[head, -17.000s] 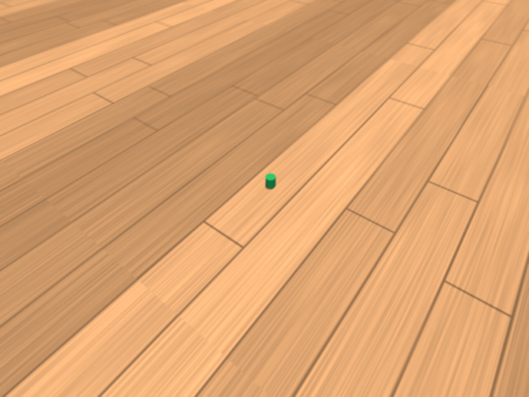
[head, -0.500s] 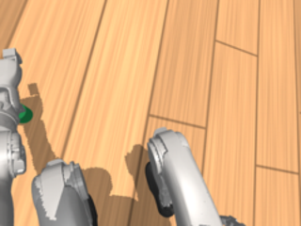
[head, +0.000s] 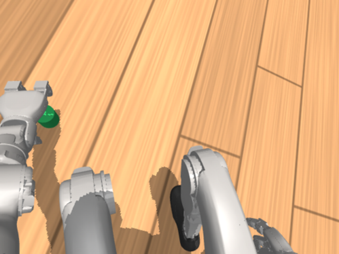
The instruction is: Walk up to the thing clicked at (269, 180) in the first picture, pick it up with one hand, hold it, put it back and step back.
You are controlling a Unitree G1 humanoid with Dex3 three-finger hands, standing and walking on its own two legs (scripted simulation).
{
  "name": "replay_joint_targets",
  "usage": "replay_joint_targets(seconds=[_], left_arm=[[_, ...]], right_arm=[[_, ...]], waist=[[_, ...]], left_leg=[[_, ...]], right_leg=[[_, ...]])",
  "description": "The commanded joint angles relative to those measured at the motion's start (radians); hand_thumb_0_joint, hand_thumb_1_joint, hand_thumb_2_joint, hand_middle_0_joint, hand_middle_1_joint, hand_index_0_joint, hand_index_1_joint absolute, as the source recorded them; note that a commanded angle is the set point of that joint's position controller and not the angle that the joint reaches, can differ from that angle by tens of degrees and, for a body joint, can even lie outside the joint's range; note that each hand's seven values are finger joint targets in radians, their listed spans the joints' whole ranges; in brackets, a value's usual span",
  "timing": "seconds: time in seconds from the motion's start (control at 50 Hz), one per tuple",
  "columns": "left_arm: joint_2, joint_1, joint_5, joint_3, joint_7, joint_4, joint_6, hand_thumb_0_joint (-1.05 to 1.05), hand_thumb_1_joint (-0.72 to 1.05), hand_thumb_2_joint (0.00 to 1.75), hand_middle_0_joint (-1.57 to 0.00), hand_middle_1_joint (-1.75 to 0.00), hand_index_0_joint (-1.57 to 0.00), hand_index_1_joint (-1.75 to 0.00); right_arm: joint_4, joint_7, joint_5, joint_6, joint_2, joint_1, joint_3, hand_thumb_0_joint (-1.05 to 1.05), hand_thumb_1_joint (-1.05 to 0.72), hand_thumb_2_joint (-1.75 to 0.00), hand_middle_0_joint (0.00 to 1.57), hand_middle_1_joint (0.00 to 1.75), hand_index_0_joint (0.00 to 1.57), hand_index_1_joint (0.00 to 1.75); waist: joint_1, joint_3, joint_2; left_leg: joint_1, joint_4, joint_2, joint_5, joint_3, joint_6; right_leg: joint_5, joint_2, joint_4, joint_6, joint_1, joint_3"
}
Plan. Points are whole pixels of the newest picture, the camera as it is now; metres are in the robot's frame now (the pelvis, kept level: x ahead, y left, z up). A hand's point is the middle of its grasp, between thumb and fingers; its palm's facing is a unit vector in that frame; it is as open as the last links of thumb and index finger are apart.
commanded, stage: rest palm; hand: left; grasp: from above
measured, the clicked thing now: (46, 116) +0.50 +0.27 -0.29
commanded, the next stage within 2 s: close in 1.32 s
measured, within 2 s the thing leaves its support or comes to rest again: neither
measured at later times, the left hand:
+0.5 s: hand (45, 117) +0.48 +0.26 -0.25, palm faces -0.47 -0.10 -0.88, open 13.8 cm
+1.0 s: hand (49, 118) +0.48 +0.25 -0.26, palm faces -0.44 -0.09 -0.89, open 13.7 cm
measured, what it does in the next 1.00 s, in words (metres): stands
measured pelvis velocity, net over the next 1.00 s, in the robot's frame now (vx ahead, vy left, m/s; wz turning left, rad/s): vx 0.01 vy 0.01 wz -0.09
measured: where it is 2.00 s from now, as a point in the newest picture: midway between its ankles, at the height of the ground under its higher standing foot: (146, 243)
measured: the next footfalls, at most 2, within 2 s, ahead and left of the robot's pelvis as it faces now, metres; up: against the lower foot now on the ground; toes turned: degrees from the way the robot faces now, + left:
none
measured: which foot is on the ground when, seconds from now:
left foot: down 0.00-1.00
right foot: down 0.00-1.00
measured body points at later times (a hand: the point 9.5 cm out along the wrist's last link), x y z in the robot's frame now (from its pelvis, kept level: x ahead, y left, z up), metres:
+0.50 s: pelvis +0.01 +0.00 -0.02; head +0.29 +0.08 +0.33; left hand +0.50 +0.26 -0.20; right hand +0.00 -0.25 -0.09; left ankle +0.07 +0.13 -0.29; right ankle +0.11 -0.14 -0.29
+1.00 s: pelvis +0.01 +0.01 -0.02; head +0.28 +0.11 +0.32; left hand +0.50 +0.26 -0.21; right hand +0.03 -0.26 -0.08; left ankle +0.07 +0.13 -0.29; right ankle +0.11 -0.14 -0.29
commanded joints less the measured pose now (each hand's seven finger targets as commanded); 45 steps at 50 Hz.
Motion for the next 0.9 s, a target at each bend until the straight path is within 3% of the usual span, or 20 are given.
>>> replay_joint_targets(seconds=[0.0, 0.04, 0.12, 0.16, 0.22, 0.26, 0.3, 0.34, 0.52, 0.54, 0.58, 0.62, 0.66, 0.68, 0.76, 0.78, 0.8, 0.82, 0.84, 0.88], left_arm=[[0.197, -0.382, 0.012, 0.038, 0.088, 0.005, 0.04, 0.0, -0.45, 0.94, -0.07, -1.05, -0.1, -1.03], [0.215, -0.405, 0.016, 0.049, 0.097, 0.053, 0.058, 0.0, -0.46, 0.93, -0.06, -1.05, -0.09, -1.02], [0.26, -0.381, 0.001, 0.065, 0.101, 0.066, 0.082, 0.0, -0.48, 0.94, -0.06, -1.05, -0.08, -1.02], [0.261, -0.382, 0.001, 0.069, 0.097, 0.061, 0.087, 0.0, -0.48, 0.93, -0.06, -1.04, -0.08, -1.02], [0.331, -0.393, -0.02, 0.107, 0.097, -0.014, 0.076, 0.0, -0.48, 0.94, -0.07, -1.03, -0.08, -1.01], [0.308, -0.363, -0.041, 0.095, 0.096, 0.007, 0.071, 0.0, -0.47, 0.93, -0.07, -1.03, -0.09, -1.01], [0.348, -0.363, -0.039, 0.126, 0.097, -0.004, 0.058, 0.0, -0.47, 0.92, -0.07, -1.02, -0.09, -1.0], [0.366, -0.326, -0.045, 0.133, 0.096, -0.034, 0.044, 0.0, -0.49, 0.95, -0.07, -1.01, -0.08, -1.0], [0.375, -0.294, -0.025, 0.147, 0.105, 0.023, 0.011, 0.0, -0.48, 0.98, -0.09, -1.01, -0.09, -1.0], [0.396, -0.287, -0.031, 0.168, 0.113, -0.002, 0.005, 0.0, -0.46, 0.98, -0.09, -1.01, -0.1, -1.0], [0.366, -0.294, -0.024, 0.141, 0.116, 0.037, 0.001, 0.0, -0.46, 0.98, -0.1, -1.01, -0.1, -1.0], [0.389, -0.284, -0.011, 0.147, 0.13, 0.043, -0.009, 0.0, -0.47, 1.01, -0.09, -1.03, -0.09, -1.02], [0.385, -0.314, -0.003, 0.138, 0.133, 0.046, -0.011, 0.0, -0.47, 0.97, -0.08, -1.02, -0.09, -1.0], [0.366, -0.317, -0.005, 0.12, 0.141, 0.035, -0.015, 0.0, -0.47, 1.0, -0.1, -1.02, -0.1, -1.02], [0.387, -0.358, 0.007, 0.115, 0.17, 0.055, -0.017, 0.0, -0.46, 0.97, -0.09, -1.02, -0.1, -1.01], [0.359, -0.349, 0.013, 0.089, 0.172, 0.093, -0.012, 0.0, -0.46, 0.97, -0.09, -1.03, -0.1, -1.02], [0.395, -0.35, 0.015, 0.124, 0.184, 0.084, -0.009, 0.0, -0.46, 0.96, -0.09, -1.03, -0.1, -1.01], [0.365, -0.351, 0.019, 0.089, 0.187, 0.078, -0.006, 0.0, -0.47, 0.97, -0.09, -1.03, -0.1, -1.02], [0.412, -0.348, 0.015, 0.129, 0.201, 0.099, -0.004, 0.0, -0.46, 0.97, -0.09, -1.03, -0.1, -1.02], [0.387, -0.35, 0.018, 0.112, 0.208, 0.097, 0.006, 0.0, -0.47, 0.99, -0.09, -1.04, -0.09, -1.03]], right_arm=[[0.031, 0.002, -0.015, -0.013, -0.263, 0.254, -0.06, 0.0, -0.9, -0.9, 0.2, 0.3, 0.2, 0.3], [0.017, 0.007, -0.023, -0.025, -0.269, 0.249, -0.048, 0.0, -0.9, -0.9, 0.2, 0.3, 0.2, 0.3], [-0.003, 0.017, -0.027, -0.038, -0.274, 0.227, -0.024, 0.0, -0.9, -0.9, 0.2, 0.3, 0.2, 0.3], [-0.013, 0.025, -0.034, -0.049, -0.281, 0.24, -0.016, 0.0, -0.89, -0.9, 0.2, 0.3, 0.2, 0.3], [-0.018, 0.031, -0.035, -0.055, -0.288, 0.255, -0.008, 0.0, -0.89, -0.9, 0.2, 0.3, 0.2, 0.3], [-0.01, 0.041, -0.042, -0.064, -0.285, 0.253, 0.005, 0.0, -0.89, -0.89, 0.2, 0.3, 0.2, 0.3], [-0.022, 0.048, -0.048, -0.078, -0.3, 0.258, 0.004, 0.0, -0.89, -0.9, 0.2, 0.3, 0.2, 0.3], [-0.008, 0.053, -0.049, -0.079, -0.298, 0.269, 0.007, 0.0, -0.89, -0.9, 0.2, 0.3, 0.2, 0.3], [0.012, 0.086, -0.084, -0.093, -0.318, 0.315, 0.021, 0.0, -0.89, -0.9, 0.2, 0.3, 0.2, 0.3], [0.012, 0.087, -0.083, -0.092, -0.323, 0.316, 0.019, 0.0, -0.89, -0.9, 0.2, 0.3, 0.2, 0.3], [0.01, 0.094, -0.087, -0.096, -0.32, 0.305, 0.027, 0.0, -0.89, -0.9, 0.2, 0.3, 0.2, 0.3], [0.012, 0.095, -0.09, -0.096, -0.326, 0.296, 0.029, 0.0, -0.89, -0.9, 0.2, 0.3, 0.2, 0.3], [0.007, 0.1, -0.094, -0.101, -0.331, 0.299, 0.034, 0.0, -0.89, -0.9, 0.2, 0.3, 0.2, 0.3], [0.003, 0.101, -0.094, -0.102, -0.324, 0.28, 0.036, 0.0, -0.89, -0.9, 0.2, 0.3, 0.2, 0.3], [0.005, 0.106, -0.099, -0.118, -0.339, 0.259, 0.044, 0.0, -0.89, -0.9, 0.2, 0.3, 0.2, 0.3], [0.0, 0.11, -0.102, -0.126, -0.336, 0.25, 0.05, 0.0, -0.89, -0.9, 0.2, 0.3, 0.2, 0.3], [0.012, 0.111, -0.109, -0.128, -0.346, 0.264, 0.048, 0.0, -0.89, -0.9, 0.2, 0.3, 0.2, 0.3], [0.003, 0.114, -0.103, -0.132, -0.34, 0.245, 0.052, 0.0, -0.9, -0.9, 0.2, 0.3, 0.2, 0.3], [0.006, 0.115, -0.106, -0.134, -0.351, 0.243, 0.049, 0.0, -0.9, -0.9, 0.2, 0.3, 0.2, 0.3], [-0.01, 0.119, -0.104, -0.14, -0.353, 0.225, 0.051, 0.0, -0.9, -0.9, 0.2, 0.3, 0.2, 0.3]], waist=[[-0.076, -0.549, 0.347], [-0.099, -0.534, 0.345], [-0.073, -0.569, 0.393], [-0.1, -0.558, 0.391], [-0.09, -0.634, 0.407], [-0.098, -0.612, 0.406], [-0.116, -0.581, 0.397], [-0.09, -0.614, 0.431], [-0.141, -0.53, 0.409], [-0.121, -0.555, 0.417], [-0.143, -0.518, 0.414], [-0.134, -0.534, 0.41], [-0.155, -0.515, 0.403], [-0.141, -0.533, 0.408], [-0.158, -0.492, 0.42], [-0.17, -0.469, 0.422], [-0.17, -0.482, 0.42], [-0.162, -0.478, 0.445], [-0.159, -0.48, 0.434], [-0.158, -0.485, 0.47]], left_leg=[[0.499, -0.264, 0.003, 0.124, 0.106, 0.036], [0.476, -0.257, 0.002, 0.106, 0.101, 0.041], [0.476, -0.251, 0.002, 0.115, 0.1, 0.04], [0.48, -0.236, 0.003, 0.135, 0.103, 0.041], [0.493, -0.215, 0.008, 0.182, 0.096, 0.041], [0.49, -0.206, 0.013, 0.197, 0.092, 0.039], [0.483, -0.187, 0.015, 0.195, 0.086, 0.039], [0.494, -0.188, 0.017, 0.213, 0.086, 0.035], [0.445, -0.161, 0.022, 0.217, 0.075, 0.037], [0.458, -0.172, 0.023, 0.232, 0.069, 0.035], [0.455, -0.167, 0.024, 0.215, 0.063, 0.033], [0.46, -0.17, 0.026, 0.217, 0.058, 0.033], [0.457, -0.156, 0.026, 0.216, 0.061, 0.036], [0.457, -0.162, 0.027, 0.208, 0.06, 0.036], [0.462, -0.16, 0.03, 0.178, 0.054, 0.033], [0.461, -0.151, 0.029, 0.169, 0.057, 0.034], [0.477, -0.156, 0.03, 0.187, 0.053, 0.031], [0.482, -0.162, 0.031, 0.185, 0.054, 0.028], [0.476, -0.17, 0.031, 0.174, 0.045, 0.027], [0.508, -0.182, 0.034, 0.188, 0.04, 0.02]], right_leg=[[0.155, 0.029, -0.195, -0.081, 0.23, -0.145], [0.146, 0.028, -0.196, -0.078, 0.232, -0.145], [0.155, 0.036, -0.175, -0.086, 0.256, -0.146], [0.173, 0.035, -0.169, -0.082, 0.271, -0.147], [0.216, 0.039, -0.158, -0.081, 0.332, -0.15], [0.231, 0.043, -0.147, -0.081, 0.332, -0.155], [0.235, 0.042, -0.141, -0.078, 0.326, -0.163], [0.244, 0.045, -0.136, -0.083, 0.352, -0.164], [0.266, 0.054, -0.144, -0.073, 0.382, -0.182], [0.272, 0.054, -0.147, -0.074, 0.395, -0.185], [0.261, 0.056, -0.137, -0.075, 0.365, -0.192], [0.261, 0.06, -0.141, -0.076, 0.385, -0.197], [0.27, 0.059, -0.14, -0.069, 0.384, -0.195], [0.263, 0.064, -0.147, -0.071, 0.398, -0.193], [0.236, 0.065, -0.147, -0.071, 0.355, -0.202], [0.232, 0.064, -0.141, -0.071, 0.342, -0.204], [0.247, 0.064, -0.143, -0.067, 0.356, -0.211], [0.241, 0.067, -0.14, -0.073, 0.35, -0.207], [0.23, 0.064, -0.134, -0.072, 0.339, -0.216], [0.237, 0.064, -0.126, -0.076, 0.326, -0.219]])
